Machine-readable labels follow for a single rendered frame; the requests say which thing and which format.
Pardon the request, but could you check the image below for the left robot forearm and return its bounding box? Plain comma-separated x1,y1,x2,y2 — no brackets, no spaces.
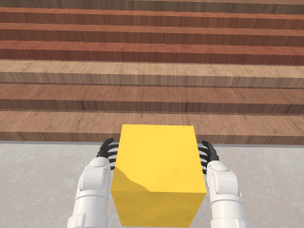
66,157,111,228

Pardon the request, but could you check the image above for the right robot forearm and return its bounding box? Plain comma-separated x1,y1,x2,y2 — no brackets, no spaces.
206,161,253,228

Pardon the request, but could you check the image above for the right robot hand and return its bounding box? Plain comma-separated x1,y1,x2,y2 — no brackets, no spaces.
198,141,219,175

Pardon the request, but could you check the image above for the left robot hand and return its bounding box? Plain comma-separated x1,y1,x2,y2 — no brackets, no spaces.
96,138,119,170

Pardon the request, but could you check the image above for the carton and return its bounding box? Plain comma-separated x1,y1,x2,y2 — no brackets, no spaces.
110,124,207,228

